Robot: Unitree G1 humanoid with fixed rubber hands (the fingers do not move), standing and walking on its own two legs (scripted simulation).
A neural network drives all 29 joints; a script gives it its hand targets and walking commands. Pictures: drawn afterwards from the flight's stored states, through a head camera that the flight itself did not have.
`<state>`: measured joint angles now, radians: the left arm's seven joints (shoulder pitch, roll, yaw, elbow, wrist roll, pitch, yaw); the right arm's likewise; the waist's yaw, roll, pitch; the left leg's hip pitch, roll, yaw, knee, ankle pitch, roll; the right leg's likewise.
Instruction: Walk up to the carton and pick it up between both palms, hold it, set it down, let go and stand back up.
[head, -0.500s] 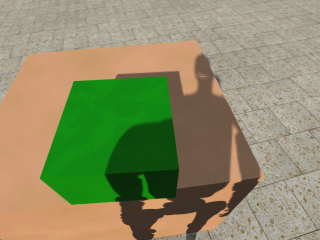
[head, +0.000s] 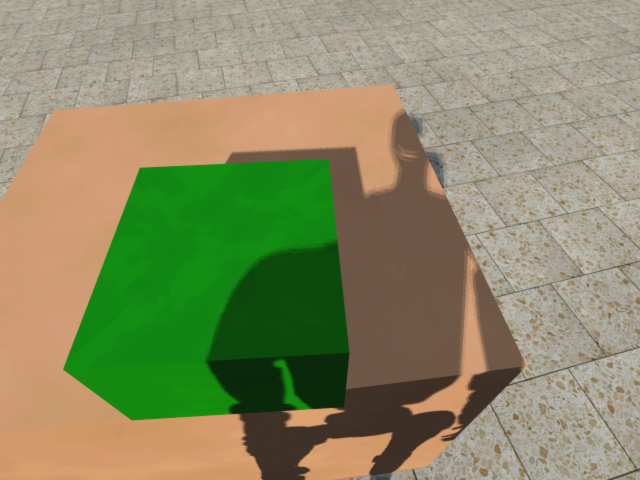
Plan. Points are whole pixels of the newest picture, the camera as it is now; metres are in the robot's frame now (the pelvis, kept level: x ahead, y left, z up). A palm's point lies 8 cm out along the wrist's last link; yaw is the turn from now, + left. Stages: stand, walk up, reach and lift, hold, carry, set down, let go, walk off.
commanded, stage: walk up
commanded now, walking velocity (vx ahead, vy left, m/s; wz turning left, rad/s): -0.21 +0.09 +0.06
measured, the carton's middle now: (236, 281) +0.36 +0.15 +0.03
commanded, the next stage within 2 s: none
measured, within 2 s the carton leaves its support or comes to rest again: neither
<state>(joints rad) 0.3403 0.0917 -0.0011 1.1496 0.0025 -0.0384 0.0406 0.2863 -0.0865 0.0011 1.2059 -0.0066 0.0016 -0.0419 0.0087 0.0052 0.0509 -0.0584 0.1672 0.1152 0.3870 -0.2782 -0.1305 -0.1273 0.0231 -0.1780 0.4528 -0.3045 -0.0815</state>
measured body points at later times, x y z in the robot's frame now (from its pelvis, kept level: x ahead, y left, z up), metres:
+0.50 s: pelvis -0.08 +0.11 -0.02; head -0.02 +0.14 +0.42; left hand -0.08 +0.37 -0.18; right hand +0.05 -0.12 -0.16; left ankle -0.06 +0.24 -0.74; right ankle -0.04 -0.05 -0.72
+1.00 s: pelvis -0.15 +0.15 +0.00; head -0.15 +0.14 +0.45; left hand -0.14 +0.37 -0.15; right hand -0.17 -0.07 -0.16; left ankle -0.06 +0.24 -0.74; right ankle -0.22 +0.04 -0.74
